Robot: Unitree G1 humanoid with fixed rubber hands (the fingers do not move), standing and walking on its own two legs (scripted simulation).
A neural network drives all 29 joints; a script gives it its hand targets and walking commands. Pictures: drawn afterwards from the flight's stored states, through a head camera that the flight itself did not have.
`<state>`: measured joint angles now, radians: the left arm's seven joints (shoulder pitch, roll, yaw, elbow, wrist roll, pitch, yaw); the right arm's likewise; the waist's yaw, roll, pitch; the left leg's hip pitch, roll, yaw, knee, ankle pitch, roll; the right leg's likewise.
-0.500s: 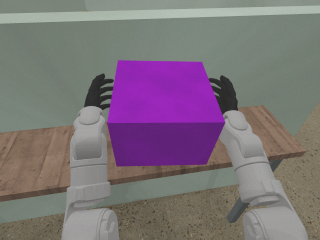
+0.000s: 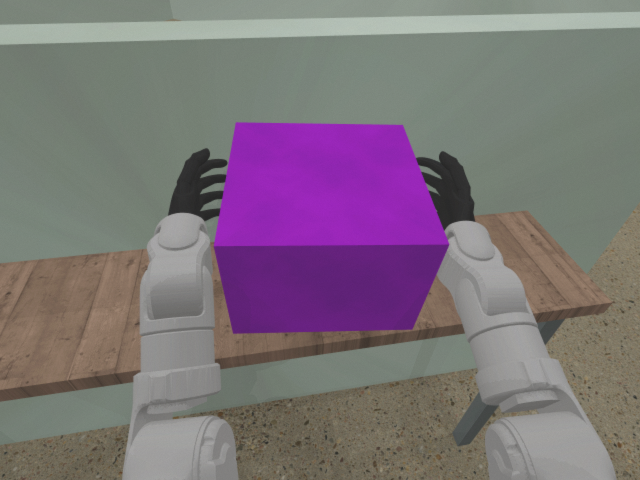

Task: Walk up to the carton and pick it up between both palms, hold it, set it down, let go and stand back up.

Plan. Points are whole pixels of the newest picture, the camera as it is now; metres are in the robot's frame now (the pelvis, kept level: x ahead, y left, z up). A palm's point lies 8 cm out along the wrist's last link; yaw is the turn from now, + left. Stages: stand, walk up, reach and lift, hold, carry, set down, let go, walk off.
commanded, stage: hold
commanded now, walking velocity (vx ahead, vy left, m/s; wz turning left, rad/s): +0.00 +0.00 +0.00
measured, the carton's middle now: (322, 223) +0.38 +0.00 +0.16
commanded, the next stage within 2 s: none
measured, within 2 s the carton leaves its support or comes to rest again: neither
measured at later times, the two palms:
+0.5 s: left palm (189, 213) +0.36 +0.16 +0.20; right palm (452, 219) +0.36 -0.15 +0.18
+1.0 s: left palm (187, 214) +0.36 +0.16 +0.20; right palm (452, 219) +0.36 -0.15 +0.18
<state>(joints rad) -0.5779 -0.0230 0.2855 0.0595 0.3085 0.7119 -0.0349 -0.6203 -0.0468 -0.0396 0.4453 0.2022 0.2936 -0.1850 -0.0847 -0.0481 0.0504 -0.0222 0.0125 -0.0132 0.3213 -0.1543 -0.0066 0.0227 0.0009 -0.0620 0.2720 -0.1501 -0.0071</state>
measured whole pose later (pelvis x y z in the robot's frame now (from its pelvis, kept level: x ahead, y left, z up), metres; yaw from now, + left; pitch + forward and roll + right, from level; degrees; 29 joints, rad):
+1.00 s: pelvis +0.00 +0.00 +0.00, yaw +0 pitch -9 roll -1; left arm -0.58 -0.02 0.29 0.06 0.31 0.72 -0.04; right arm -0.62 -0.04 -0.04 0.45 0.20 0.29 -0.18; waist -0.09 -0.05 0.05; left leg -0.02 0.01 -0.01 0.32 -0.16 0.00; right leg 0.03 0.00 -0.06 0.27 -0.15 -0.01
